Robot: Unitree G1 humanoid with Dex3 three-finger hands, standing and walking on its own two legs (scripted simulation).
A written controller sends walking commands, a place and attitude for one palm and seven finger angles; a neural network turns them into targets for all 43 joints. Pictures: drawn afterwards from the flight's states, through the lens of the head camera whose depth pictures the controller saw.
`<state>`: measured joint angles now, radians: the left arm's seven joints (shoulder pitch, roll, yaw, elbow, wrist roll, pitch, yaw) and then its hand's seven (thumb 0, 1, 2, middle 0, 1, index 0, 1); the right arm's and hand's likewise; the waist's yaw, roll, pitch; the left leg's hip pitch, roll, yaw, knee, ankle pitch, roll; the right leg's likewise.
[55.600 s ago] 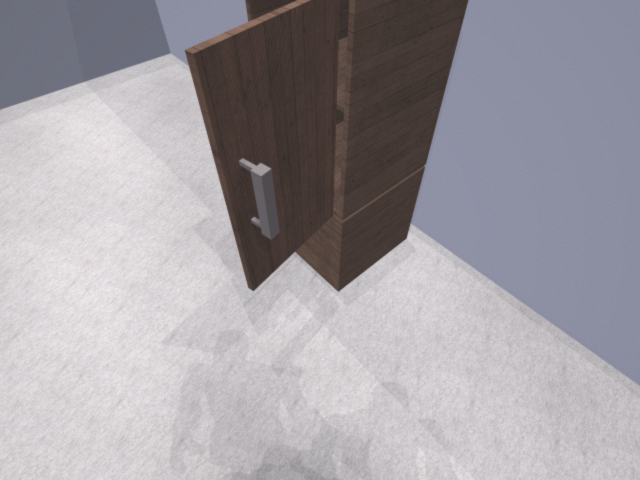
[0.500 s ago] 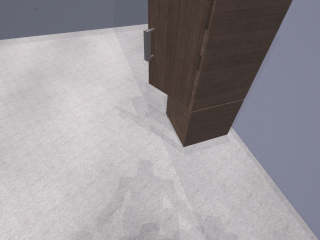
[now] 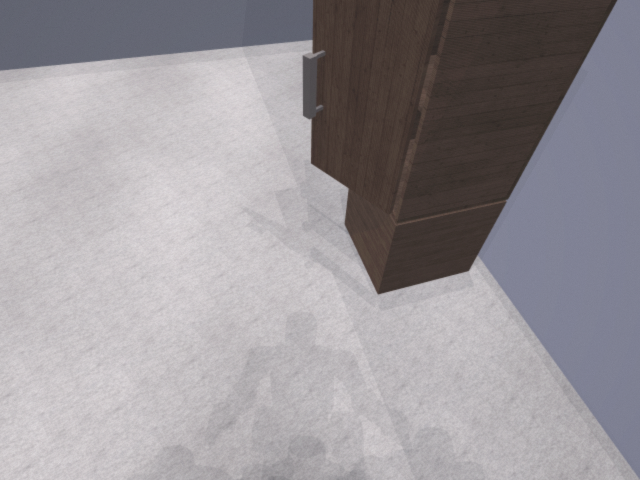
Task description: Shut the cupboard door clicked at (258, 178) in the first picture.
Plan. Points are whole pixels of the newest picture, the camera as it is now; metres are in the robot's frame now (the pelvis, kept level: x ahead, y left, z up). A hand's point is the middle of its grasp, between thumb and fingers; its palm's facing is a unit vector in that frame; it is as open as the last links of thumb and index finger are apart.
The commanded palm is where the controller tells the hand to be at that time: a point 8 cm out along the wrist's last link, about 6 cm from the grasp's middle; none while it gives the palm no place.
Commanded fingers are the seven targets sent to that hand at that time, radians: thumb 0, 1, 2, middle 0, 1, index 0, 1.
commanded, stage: walk to a spot facing it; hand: left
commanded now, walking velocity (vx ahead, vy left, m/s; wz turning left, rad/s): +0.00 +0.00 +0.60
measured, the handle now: (315, 84) +1.06 +0.06 -0.05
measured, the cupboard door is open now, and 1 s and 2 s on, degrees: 28 28 28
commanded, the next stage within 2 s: turn to face it in 1.88 s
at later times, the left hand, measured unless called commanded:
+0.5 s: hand out of the picture +0.02 +0.25 -0.18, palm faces +0.30 -0.92 -0.25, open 7.4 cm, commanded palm none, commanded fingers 0.00 0.90 0.90 -0.20 -0.30 -0.20 -0.30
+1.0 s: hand out of the picture -0.07 +0.15 -0.17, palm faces +0.67 -0.70 -0.24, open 7.4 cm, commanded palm none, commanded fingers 0.00 0.90 0.90 -0.20 -0.30 -0.20 -0.30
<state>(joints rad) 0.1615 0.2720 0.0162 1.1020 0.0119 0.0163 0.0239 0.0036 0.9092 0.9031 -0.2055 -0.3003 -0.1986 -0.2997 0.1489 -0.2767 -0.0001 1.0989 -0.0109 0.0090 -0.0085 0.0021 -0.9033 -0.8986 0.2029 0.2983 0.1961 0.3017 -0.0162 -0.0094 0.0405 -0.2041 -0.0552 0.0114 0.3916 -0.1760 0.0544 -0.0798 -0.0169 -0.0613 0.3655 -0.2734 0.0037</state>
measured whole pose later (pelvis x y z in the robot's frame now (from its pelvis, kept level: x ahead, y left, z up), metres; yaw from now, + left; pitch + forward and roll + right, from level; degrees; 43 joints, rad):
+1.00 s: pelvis +0.08 +0.03 +0.00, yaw +41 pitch +1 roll +1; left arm 0.39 0.18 0.05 0.98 0.03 -0.05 0.01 0.00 0.91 0.90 -0.20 -0.30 -0.20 -0.30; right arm 0.14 -0.26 -0.07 0.93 -0.03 0.05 0.06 0.01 -0.91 -0.90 0.20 0.30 0.19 0.30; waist 0.01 0.00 0.10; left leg -0.57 0.06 0.07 0.87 -0.26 0.01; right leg 0.01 -0.11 -0.26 0.35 -0.35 0.05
